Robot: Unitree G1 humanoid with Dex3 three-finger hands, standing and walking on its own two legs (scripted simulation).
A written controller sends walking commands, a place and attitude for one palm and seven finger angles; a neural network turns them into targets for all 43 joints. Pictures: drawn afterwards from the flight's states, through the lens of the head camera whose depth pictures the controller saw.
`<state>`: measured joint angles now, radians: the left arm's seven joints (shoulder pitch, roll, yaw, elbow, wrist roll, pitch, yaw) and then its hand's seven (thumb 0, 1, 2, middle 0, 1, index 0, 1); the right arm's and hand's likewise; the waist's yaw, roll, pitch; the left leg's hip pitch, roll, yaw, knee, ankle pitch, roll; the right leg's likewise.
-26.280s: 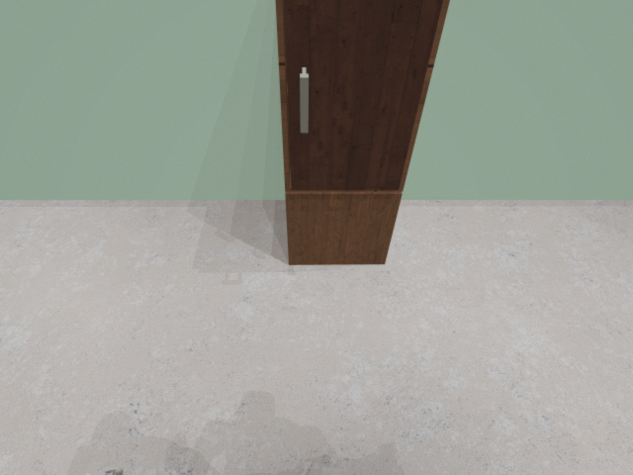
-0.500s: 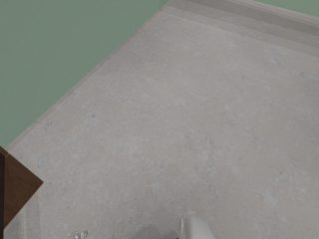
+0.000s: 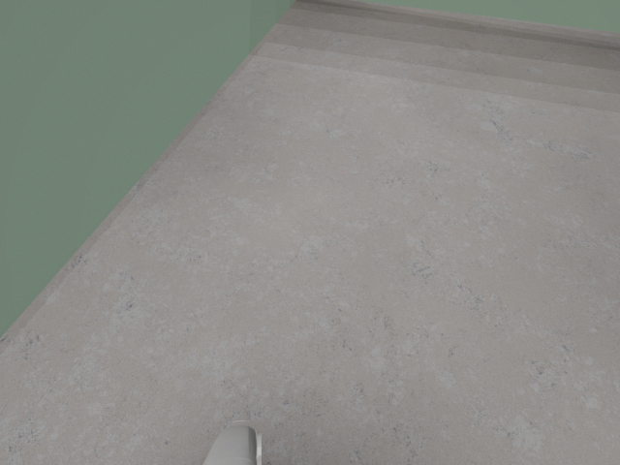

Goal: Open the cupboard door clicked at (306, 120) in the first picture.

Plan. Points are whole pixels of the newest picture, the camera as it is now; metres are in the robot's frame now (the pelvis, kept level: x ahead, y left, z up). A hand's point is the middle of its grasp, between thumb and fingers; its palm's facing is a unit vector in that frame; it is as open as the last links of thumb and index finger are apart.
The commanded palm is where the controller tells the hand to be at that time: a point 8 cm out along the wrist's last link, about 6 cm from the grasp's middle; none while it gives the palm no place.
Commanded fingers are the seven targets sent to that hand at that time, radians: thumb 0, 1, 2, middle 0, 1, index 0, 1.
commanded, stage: walk to a spot facing it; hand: left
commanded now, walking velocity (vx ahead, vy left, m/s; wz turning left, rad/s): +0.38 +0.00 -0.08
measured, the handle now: out of the picture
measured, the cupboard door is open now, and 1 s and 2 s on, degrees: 49 49 49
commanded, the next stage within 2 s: turn to face it in 0.92 s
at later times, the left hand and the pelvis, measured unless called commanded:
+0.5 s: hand (192, 365) +0.29 +0.22 -0.17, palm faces -0.04 -0.99 -0.17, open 7.3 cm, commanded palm none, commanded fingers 0.00 0.90 0.90 -0.20 -0.30 -0.20 -0.30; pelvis +0.24 +0.05 +0.00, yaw -6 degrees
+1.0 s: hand (262, 250) +0.54 +0.13 -0.17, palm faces -0.09 -0.97 -0.21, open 7.0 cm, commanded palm none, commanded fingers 0.00 0.90 0.90 -0.20 -0.30 -0.20 -0.30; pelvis +0.46 -0.05 +0.00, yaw -6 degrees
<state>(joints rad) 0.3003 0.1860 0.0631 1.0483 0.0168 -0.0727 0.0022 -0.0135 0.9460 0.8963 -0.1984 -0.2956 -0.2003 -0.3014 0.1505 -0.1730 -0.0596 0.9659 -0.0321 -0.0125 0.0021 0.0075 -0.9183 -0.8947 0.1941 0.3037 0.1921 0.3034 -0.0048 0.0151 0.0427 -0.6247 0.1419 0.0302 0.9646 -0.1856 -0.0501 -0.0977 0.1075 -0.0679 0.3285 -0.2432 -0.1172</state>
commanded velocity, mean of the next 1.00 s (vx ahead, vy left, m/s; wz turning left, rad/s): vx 0.34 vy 0.00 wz -0.07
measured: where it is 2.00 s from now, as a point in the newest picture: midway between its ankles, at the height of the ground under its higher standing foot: (346, 335)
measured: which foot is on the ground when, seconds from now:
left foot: up 0.00-0.22, down 0.24-0.72, up 0.74-1.00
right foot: down 0.00-0.24, up 0.26-0.70, down 0.72-1.00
